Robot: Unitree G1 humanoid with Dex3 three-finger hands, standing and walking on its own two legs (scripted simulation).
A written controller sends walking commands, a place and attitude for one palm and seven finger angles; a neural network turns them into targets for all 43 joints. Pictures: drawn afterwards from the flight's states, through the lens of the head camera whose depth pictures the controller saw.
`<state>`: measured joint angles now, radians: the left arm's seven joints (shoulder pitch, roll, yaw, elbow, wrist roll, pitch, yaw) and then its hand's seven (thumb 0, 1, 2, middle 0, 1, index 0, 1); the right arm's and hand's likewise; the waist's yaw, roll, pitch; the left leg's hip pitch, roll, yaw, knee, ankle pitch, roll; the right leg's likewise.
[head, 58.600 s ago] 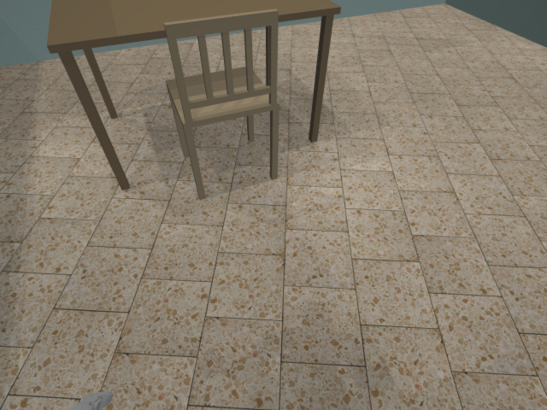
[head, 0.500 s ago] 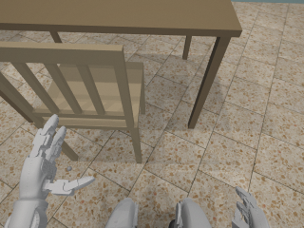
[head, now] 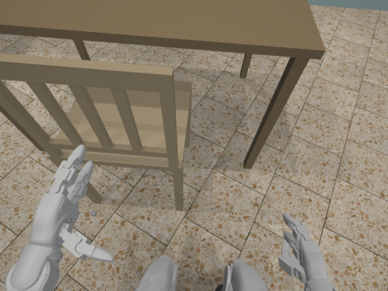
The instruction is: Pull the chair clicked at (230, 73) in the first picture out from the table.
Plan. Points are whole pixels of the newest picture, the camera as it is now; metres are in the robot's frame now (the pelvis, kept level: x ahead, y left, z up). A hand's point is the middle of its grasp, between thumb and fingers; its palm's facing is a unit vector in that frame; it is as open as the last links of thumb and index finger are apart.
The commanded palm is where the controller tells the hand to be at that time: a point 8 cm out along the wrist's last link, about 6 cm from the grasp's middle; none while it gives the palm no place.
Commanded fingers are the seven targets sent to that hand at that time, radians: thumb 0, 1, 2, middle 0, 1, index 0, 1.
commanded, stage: raise the hand toward the chair's back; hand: left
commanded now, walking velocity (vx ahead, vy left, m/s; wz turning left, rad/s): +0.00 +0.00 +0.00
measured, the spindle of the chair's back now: (94, 119) +0.48 +0.30 -0.01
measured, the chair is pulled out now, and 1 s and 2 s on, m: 0.04 0.04 0.04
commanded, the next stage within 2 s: aim the fingers beside a spindle in 0.60 s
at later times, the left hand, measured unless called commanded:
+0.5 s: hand (94, 208) +0.24 +0.20 +0.06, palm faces +0.02 -1.00 -0.06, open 16.9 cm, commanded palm +0.21 +0.25 +0.07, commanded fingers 0.00 -0.50 0.30 -0.06 -0.08 -0.06 -0.08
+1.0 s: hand (105, 200) +0.26 +0.19 +0.05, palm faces +0.02 -1.00 -0.04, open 16.9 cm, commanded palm +0.24 +0.24 +0.05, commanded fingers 0.00 -0.50 0.30 -0.06 -0.08 -0.06 -0.08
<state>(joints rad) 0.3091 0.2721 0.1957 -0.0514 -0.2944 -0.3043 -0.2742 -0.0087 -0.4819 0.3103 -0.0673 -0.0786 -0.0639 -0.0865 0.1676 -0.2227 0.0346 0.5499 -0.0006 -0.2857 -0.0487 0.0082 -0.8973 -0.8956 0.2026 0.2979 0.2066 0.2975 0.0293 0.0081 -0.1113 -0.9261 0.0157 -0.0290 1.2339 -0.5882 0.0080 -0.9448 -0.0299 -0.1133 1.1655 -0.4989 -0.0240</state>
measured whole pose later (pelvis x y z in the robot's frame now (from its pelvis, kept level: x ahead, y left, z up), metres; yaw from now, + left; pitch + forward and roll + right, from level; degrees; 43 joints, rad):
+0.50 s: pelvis -0.01 -0.01 +0.00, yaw +0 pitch +15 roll -2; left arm 0.27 0.27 0.22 0.01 -0.29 -0.33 -0.27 -0.01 -0.49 0.30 -0.06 -0.08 -0.06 -0.08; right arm 0.20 -0.26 0.02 0.58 0.01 -0.28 -0.04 0.01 -0.90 -0.90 0.20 0.30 0.20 0.30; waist 0.01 0.02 -0.12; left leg -0.92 0.02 -0.03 1.22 -0.57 0.00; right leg -0.94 -0.03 -0.11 1.16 -0.49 -0.03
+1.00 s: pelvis -0.01 -0.01 -0.01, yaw +0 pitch +16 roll -1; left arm 0.14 0.27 0.23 0.10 -0.29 -0.35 -0.28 -0.01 -0.50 0.30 -0.07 -0.08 -0.06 -0.08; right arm 0.19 -0.26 0.03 0.59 0.00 -0.31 -0.06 0.01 -0.90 -0.90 0.20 0.30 0.21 0.30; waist 0.01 0.01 -0.11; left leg -0.97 0.02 -0.03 1.25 -0.57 -0.01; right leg -0.99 -0.02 -0.11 1.20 -0.49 -0.05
